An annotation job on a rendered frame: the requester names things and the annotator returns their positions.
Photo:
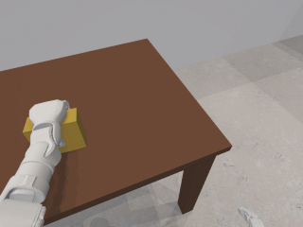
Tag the sponge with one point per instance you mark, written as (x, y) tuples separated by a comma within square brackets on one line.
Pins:
[(72, 131)]

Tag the table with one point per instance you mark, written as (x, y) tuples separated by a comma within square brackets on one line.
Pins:
[(141, 125)]

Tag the robot left hand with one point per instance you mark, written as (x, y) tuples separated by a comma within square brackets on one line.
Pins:
[(54, 110)]

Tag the robot right hand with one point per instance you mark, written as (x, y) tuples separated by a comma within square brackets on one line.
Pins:
[(250, 217)]

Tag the robot left forearm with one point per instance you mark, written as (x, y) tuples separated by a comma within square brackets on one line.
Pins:
[(31, 181)]

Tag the robot left upper arm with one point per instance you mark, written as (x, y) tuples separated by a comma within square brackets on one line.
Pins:
[(14, 213)]

